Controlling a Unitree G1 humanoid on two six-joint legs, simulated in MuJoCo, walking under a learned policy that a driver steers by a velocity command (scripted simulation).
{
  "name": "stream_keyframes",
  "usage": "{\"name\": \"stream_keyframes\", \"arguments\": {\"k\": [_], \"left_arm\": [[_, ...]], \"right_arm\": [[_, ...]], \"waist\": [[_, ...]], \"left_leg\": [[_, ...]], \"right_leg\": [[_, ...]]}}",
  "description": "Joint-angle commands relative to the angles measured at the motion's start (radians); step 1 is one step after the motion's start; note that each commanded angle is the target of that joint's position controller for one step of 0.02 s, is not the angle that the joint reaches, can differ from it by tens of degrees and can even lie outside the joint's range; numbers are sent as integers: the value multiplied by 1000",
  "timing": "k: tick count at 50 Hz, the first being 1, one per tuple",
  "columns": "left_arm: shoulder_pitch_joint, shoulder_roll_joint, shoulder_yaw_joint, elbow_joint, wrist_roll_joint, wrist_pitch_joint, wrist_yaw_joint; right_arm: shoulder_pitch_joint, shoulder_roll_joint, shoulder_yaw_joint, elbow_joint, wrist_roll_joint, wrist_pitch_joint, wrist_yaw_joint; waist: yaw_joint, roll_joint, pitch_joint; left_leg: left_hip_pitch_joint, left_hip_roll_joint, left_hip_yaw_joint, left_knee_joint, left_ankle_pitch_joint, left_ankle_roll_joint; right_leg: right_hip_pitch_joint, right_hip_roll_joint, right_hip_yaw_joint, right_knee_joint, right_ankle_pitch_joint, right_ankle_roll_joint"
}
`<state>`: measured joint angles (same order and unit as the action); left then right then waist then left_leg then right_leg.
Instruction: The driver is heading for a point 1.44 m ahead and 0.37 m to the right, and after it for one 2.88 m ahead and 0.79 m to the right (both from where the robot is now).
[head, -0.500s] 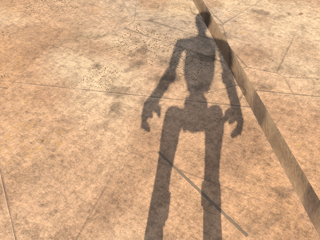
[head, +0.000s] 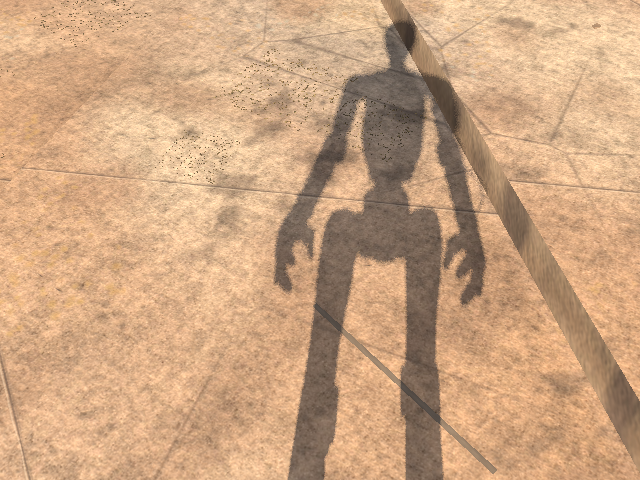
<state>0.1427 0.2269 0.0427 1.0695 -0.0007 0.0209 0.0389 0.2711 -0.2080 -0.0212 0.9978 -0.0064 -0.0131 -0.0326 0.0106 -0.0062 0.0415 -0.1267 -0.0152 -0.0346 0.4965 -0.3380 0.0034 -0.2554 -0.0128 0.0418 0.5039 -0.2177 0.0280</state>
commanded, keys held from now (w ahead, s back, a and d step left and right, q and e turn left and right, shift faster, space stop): no key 1.00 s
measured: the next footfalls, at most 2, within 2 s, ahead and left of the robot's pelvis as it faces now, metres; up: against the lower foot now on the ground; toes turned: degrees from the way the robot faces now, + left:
left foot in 1.82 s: +0.46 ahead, +0.11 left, +0.00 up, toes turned +2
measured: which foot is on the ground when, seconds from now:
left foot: down 0.00-1.00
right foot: down 0.00-1.00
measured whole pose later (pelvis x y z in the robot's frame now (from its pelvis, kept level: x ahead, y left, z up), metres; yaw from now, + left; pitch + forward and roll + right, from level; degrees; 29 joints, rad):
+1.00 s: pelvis +0.00 +0.00 +0.00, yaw -1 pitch -1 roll +0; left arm 0.22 0.19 0.02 1.12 0.00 0.02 0.05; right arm 0.36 -0.17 0.00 1.09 0.00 -0.02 -0.04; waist 0.00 -0.01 0.04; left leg -0.14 -0.01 -0.02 0.48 -0.33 0.00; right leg -0.28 -0.01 0.05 0.50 -0.21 0.03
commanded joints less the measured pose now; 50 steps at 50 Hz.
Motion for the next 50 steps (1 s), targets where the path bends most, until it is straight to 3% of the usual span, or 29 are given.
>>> {"name": "stream_keyframes", "arguments": {"k": [1,21,50], "left_arm": [[1,103,16,-19,0,-7,4],[62,78,1,31,-1,-7,10],[123,54,-10,34,-4,-9,13]], "right_arm": [[48,-99,-15,-10,0,-8,-3],[114,-69,2,65,3,-9,-5],[181,-41,8,89,7,-9,-7]], "waist": [[0,13,-7],[-3,9,15],[-7,8,27]], "left_leg": [[-130,31,-22,-118,162,11],[-145,24,-6,-134,123,11],[-150,21,6,-126,128,8]], "right_leg": [[104,-13,7,-53,156,-31],[85,-7,5,-66,125,-31],[74,-3,4,-57,137,-35]]}}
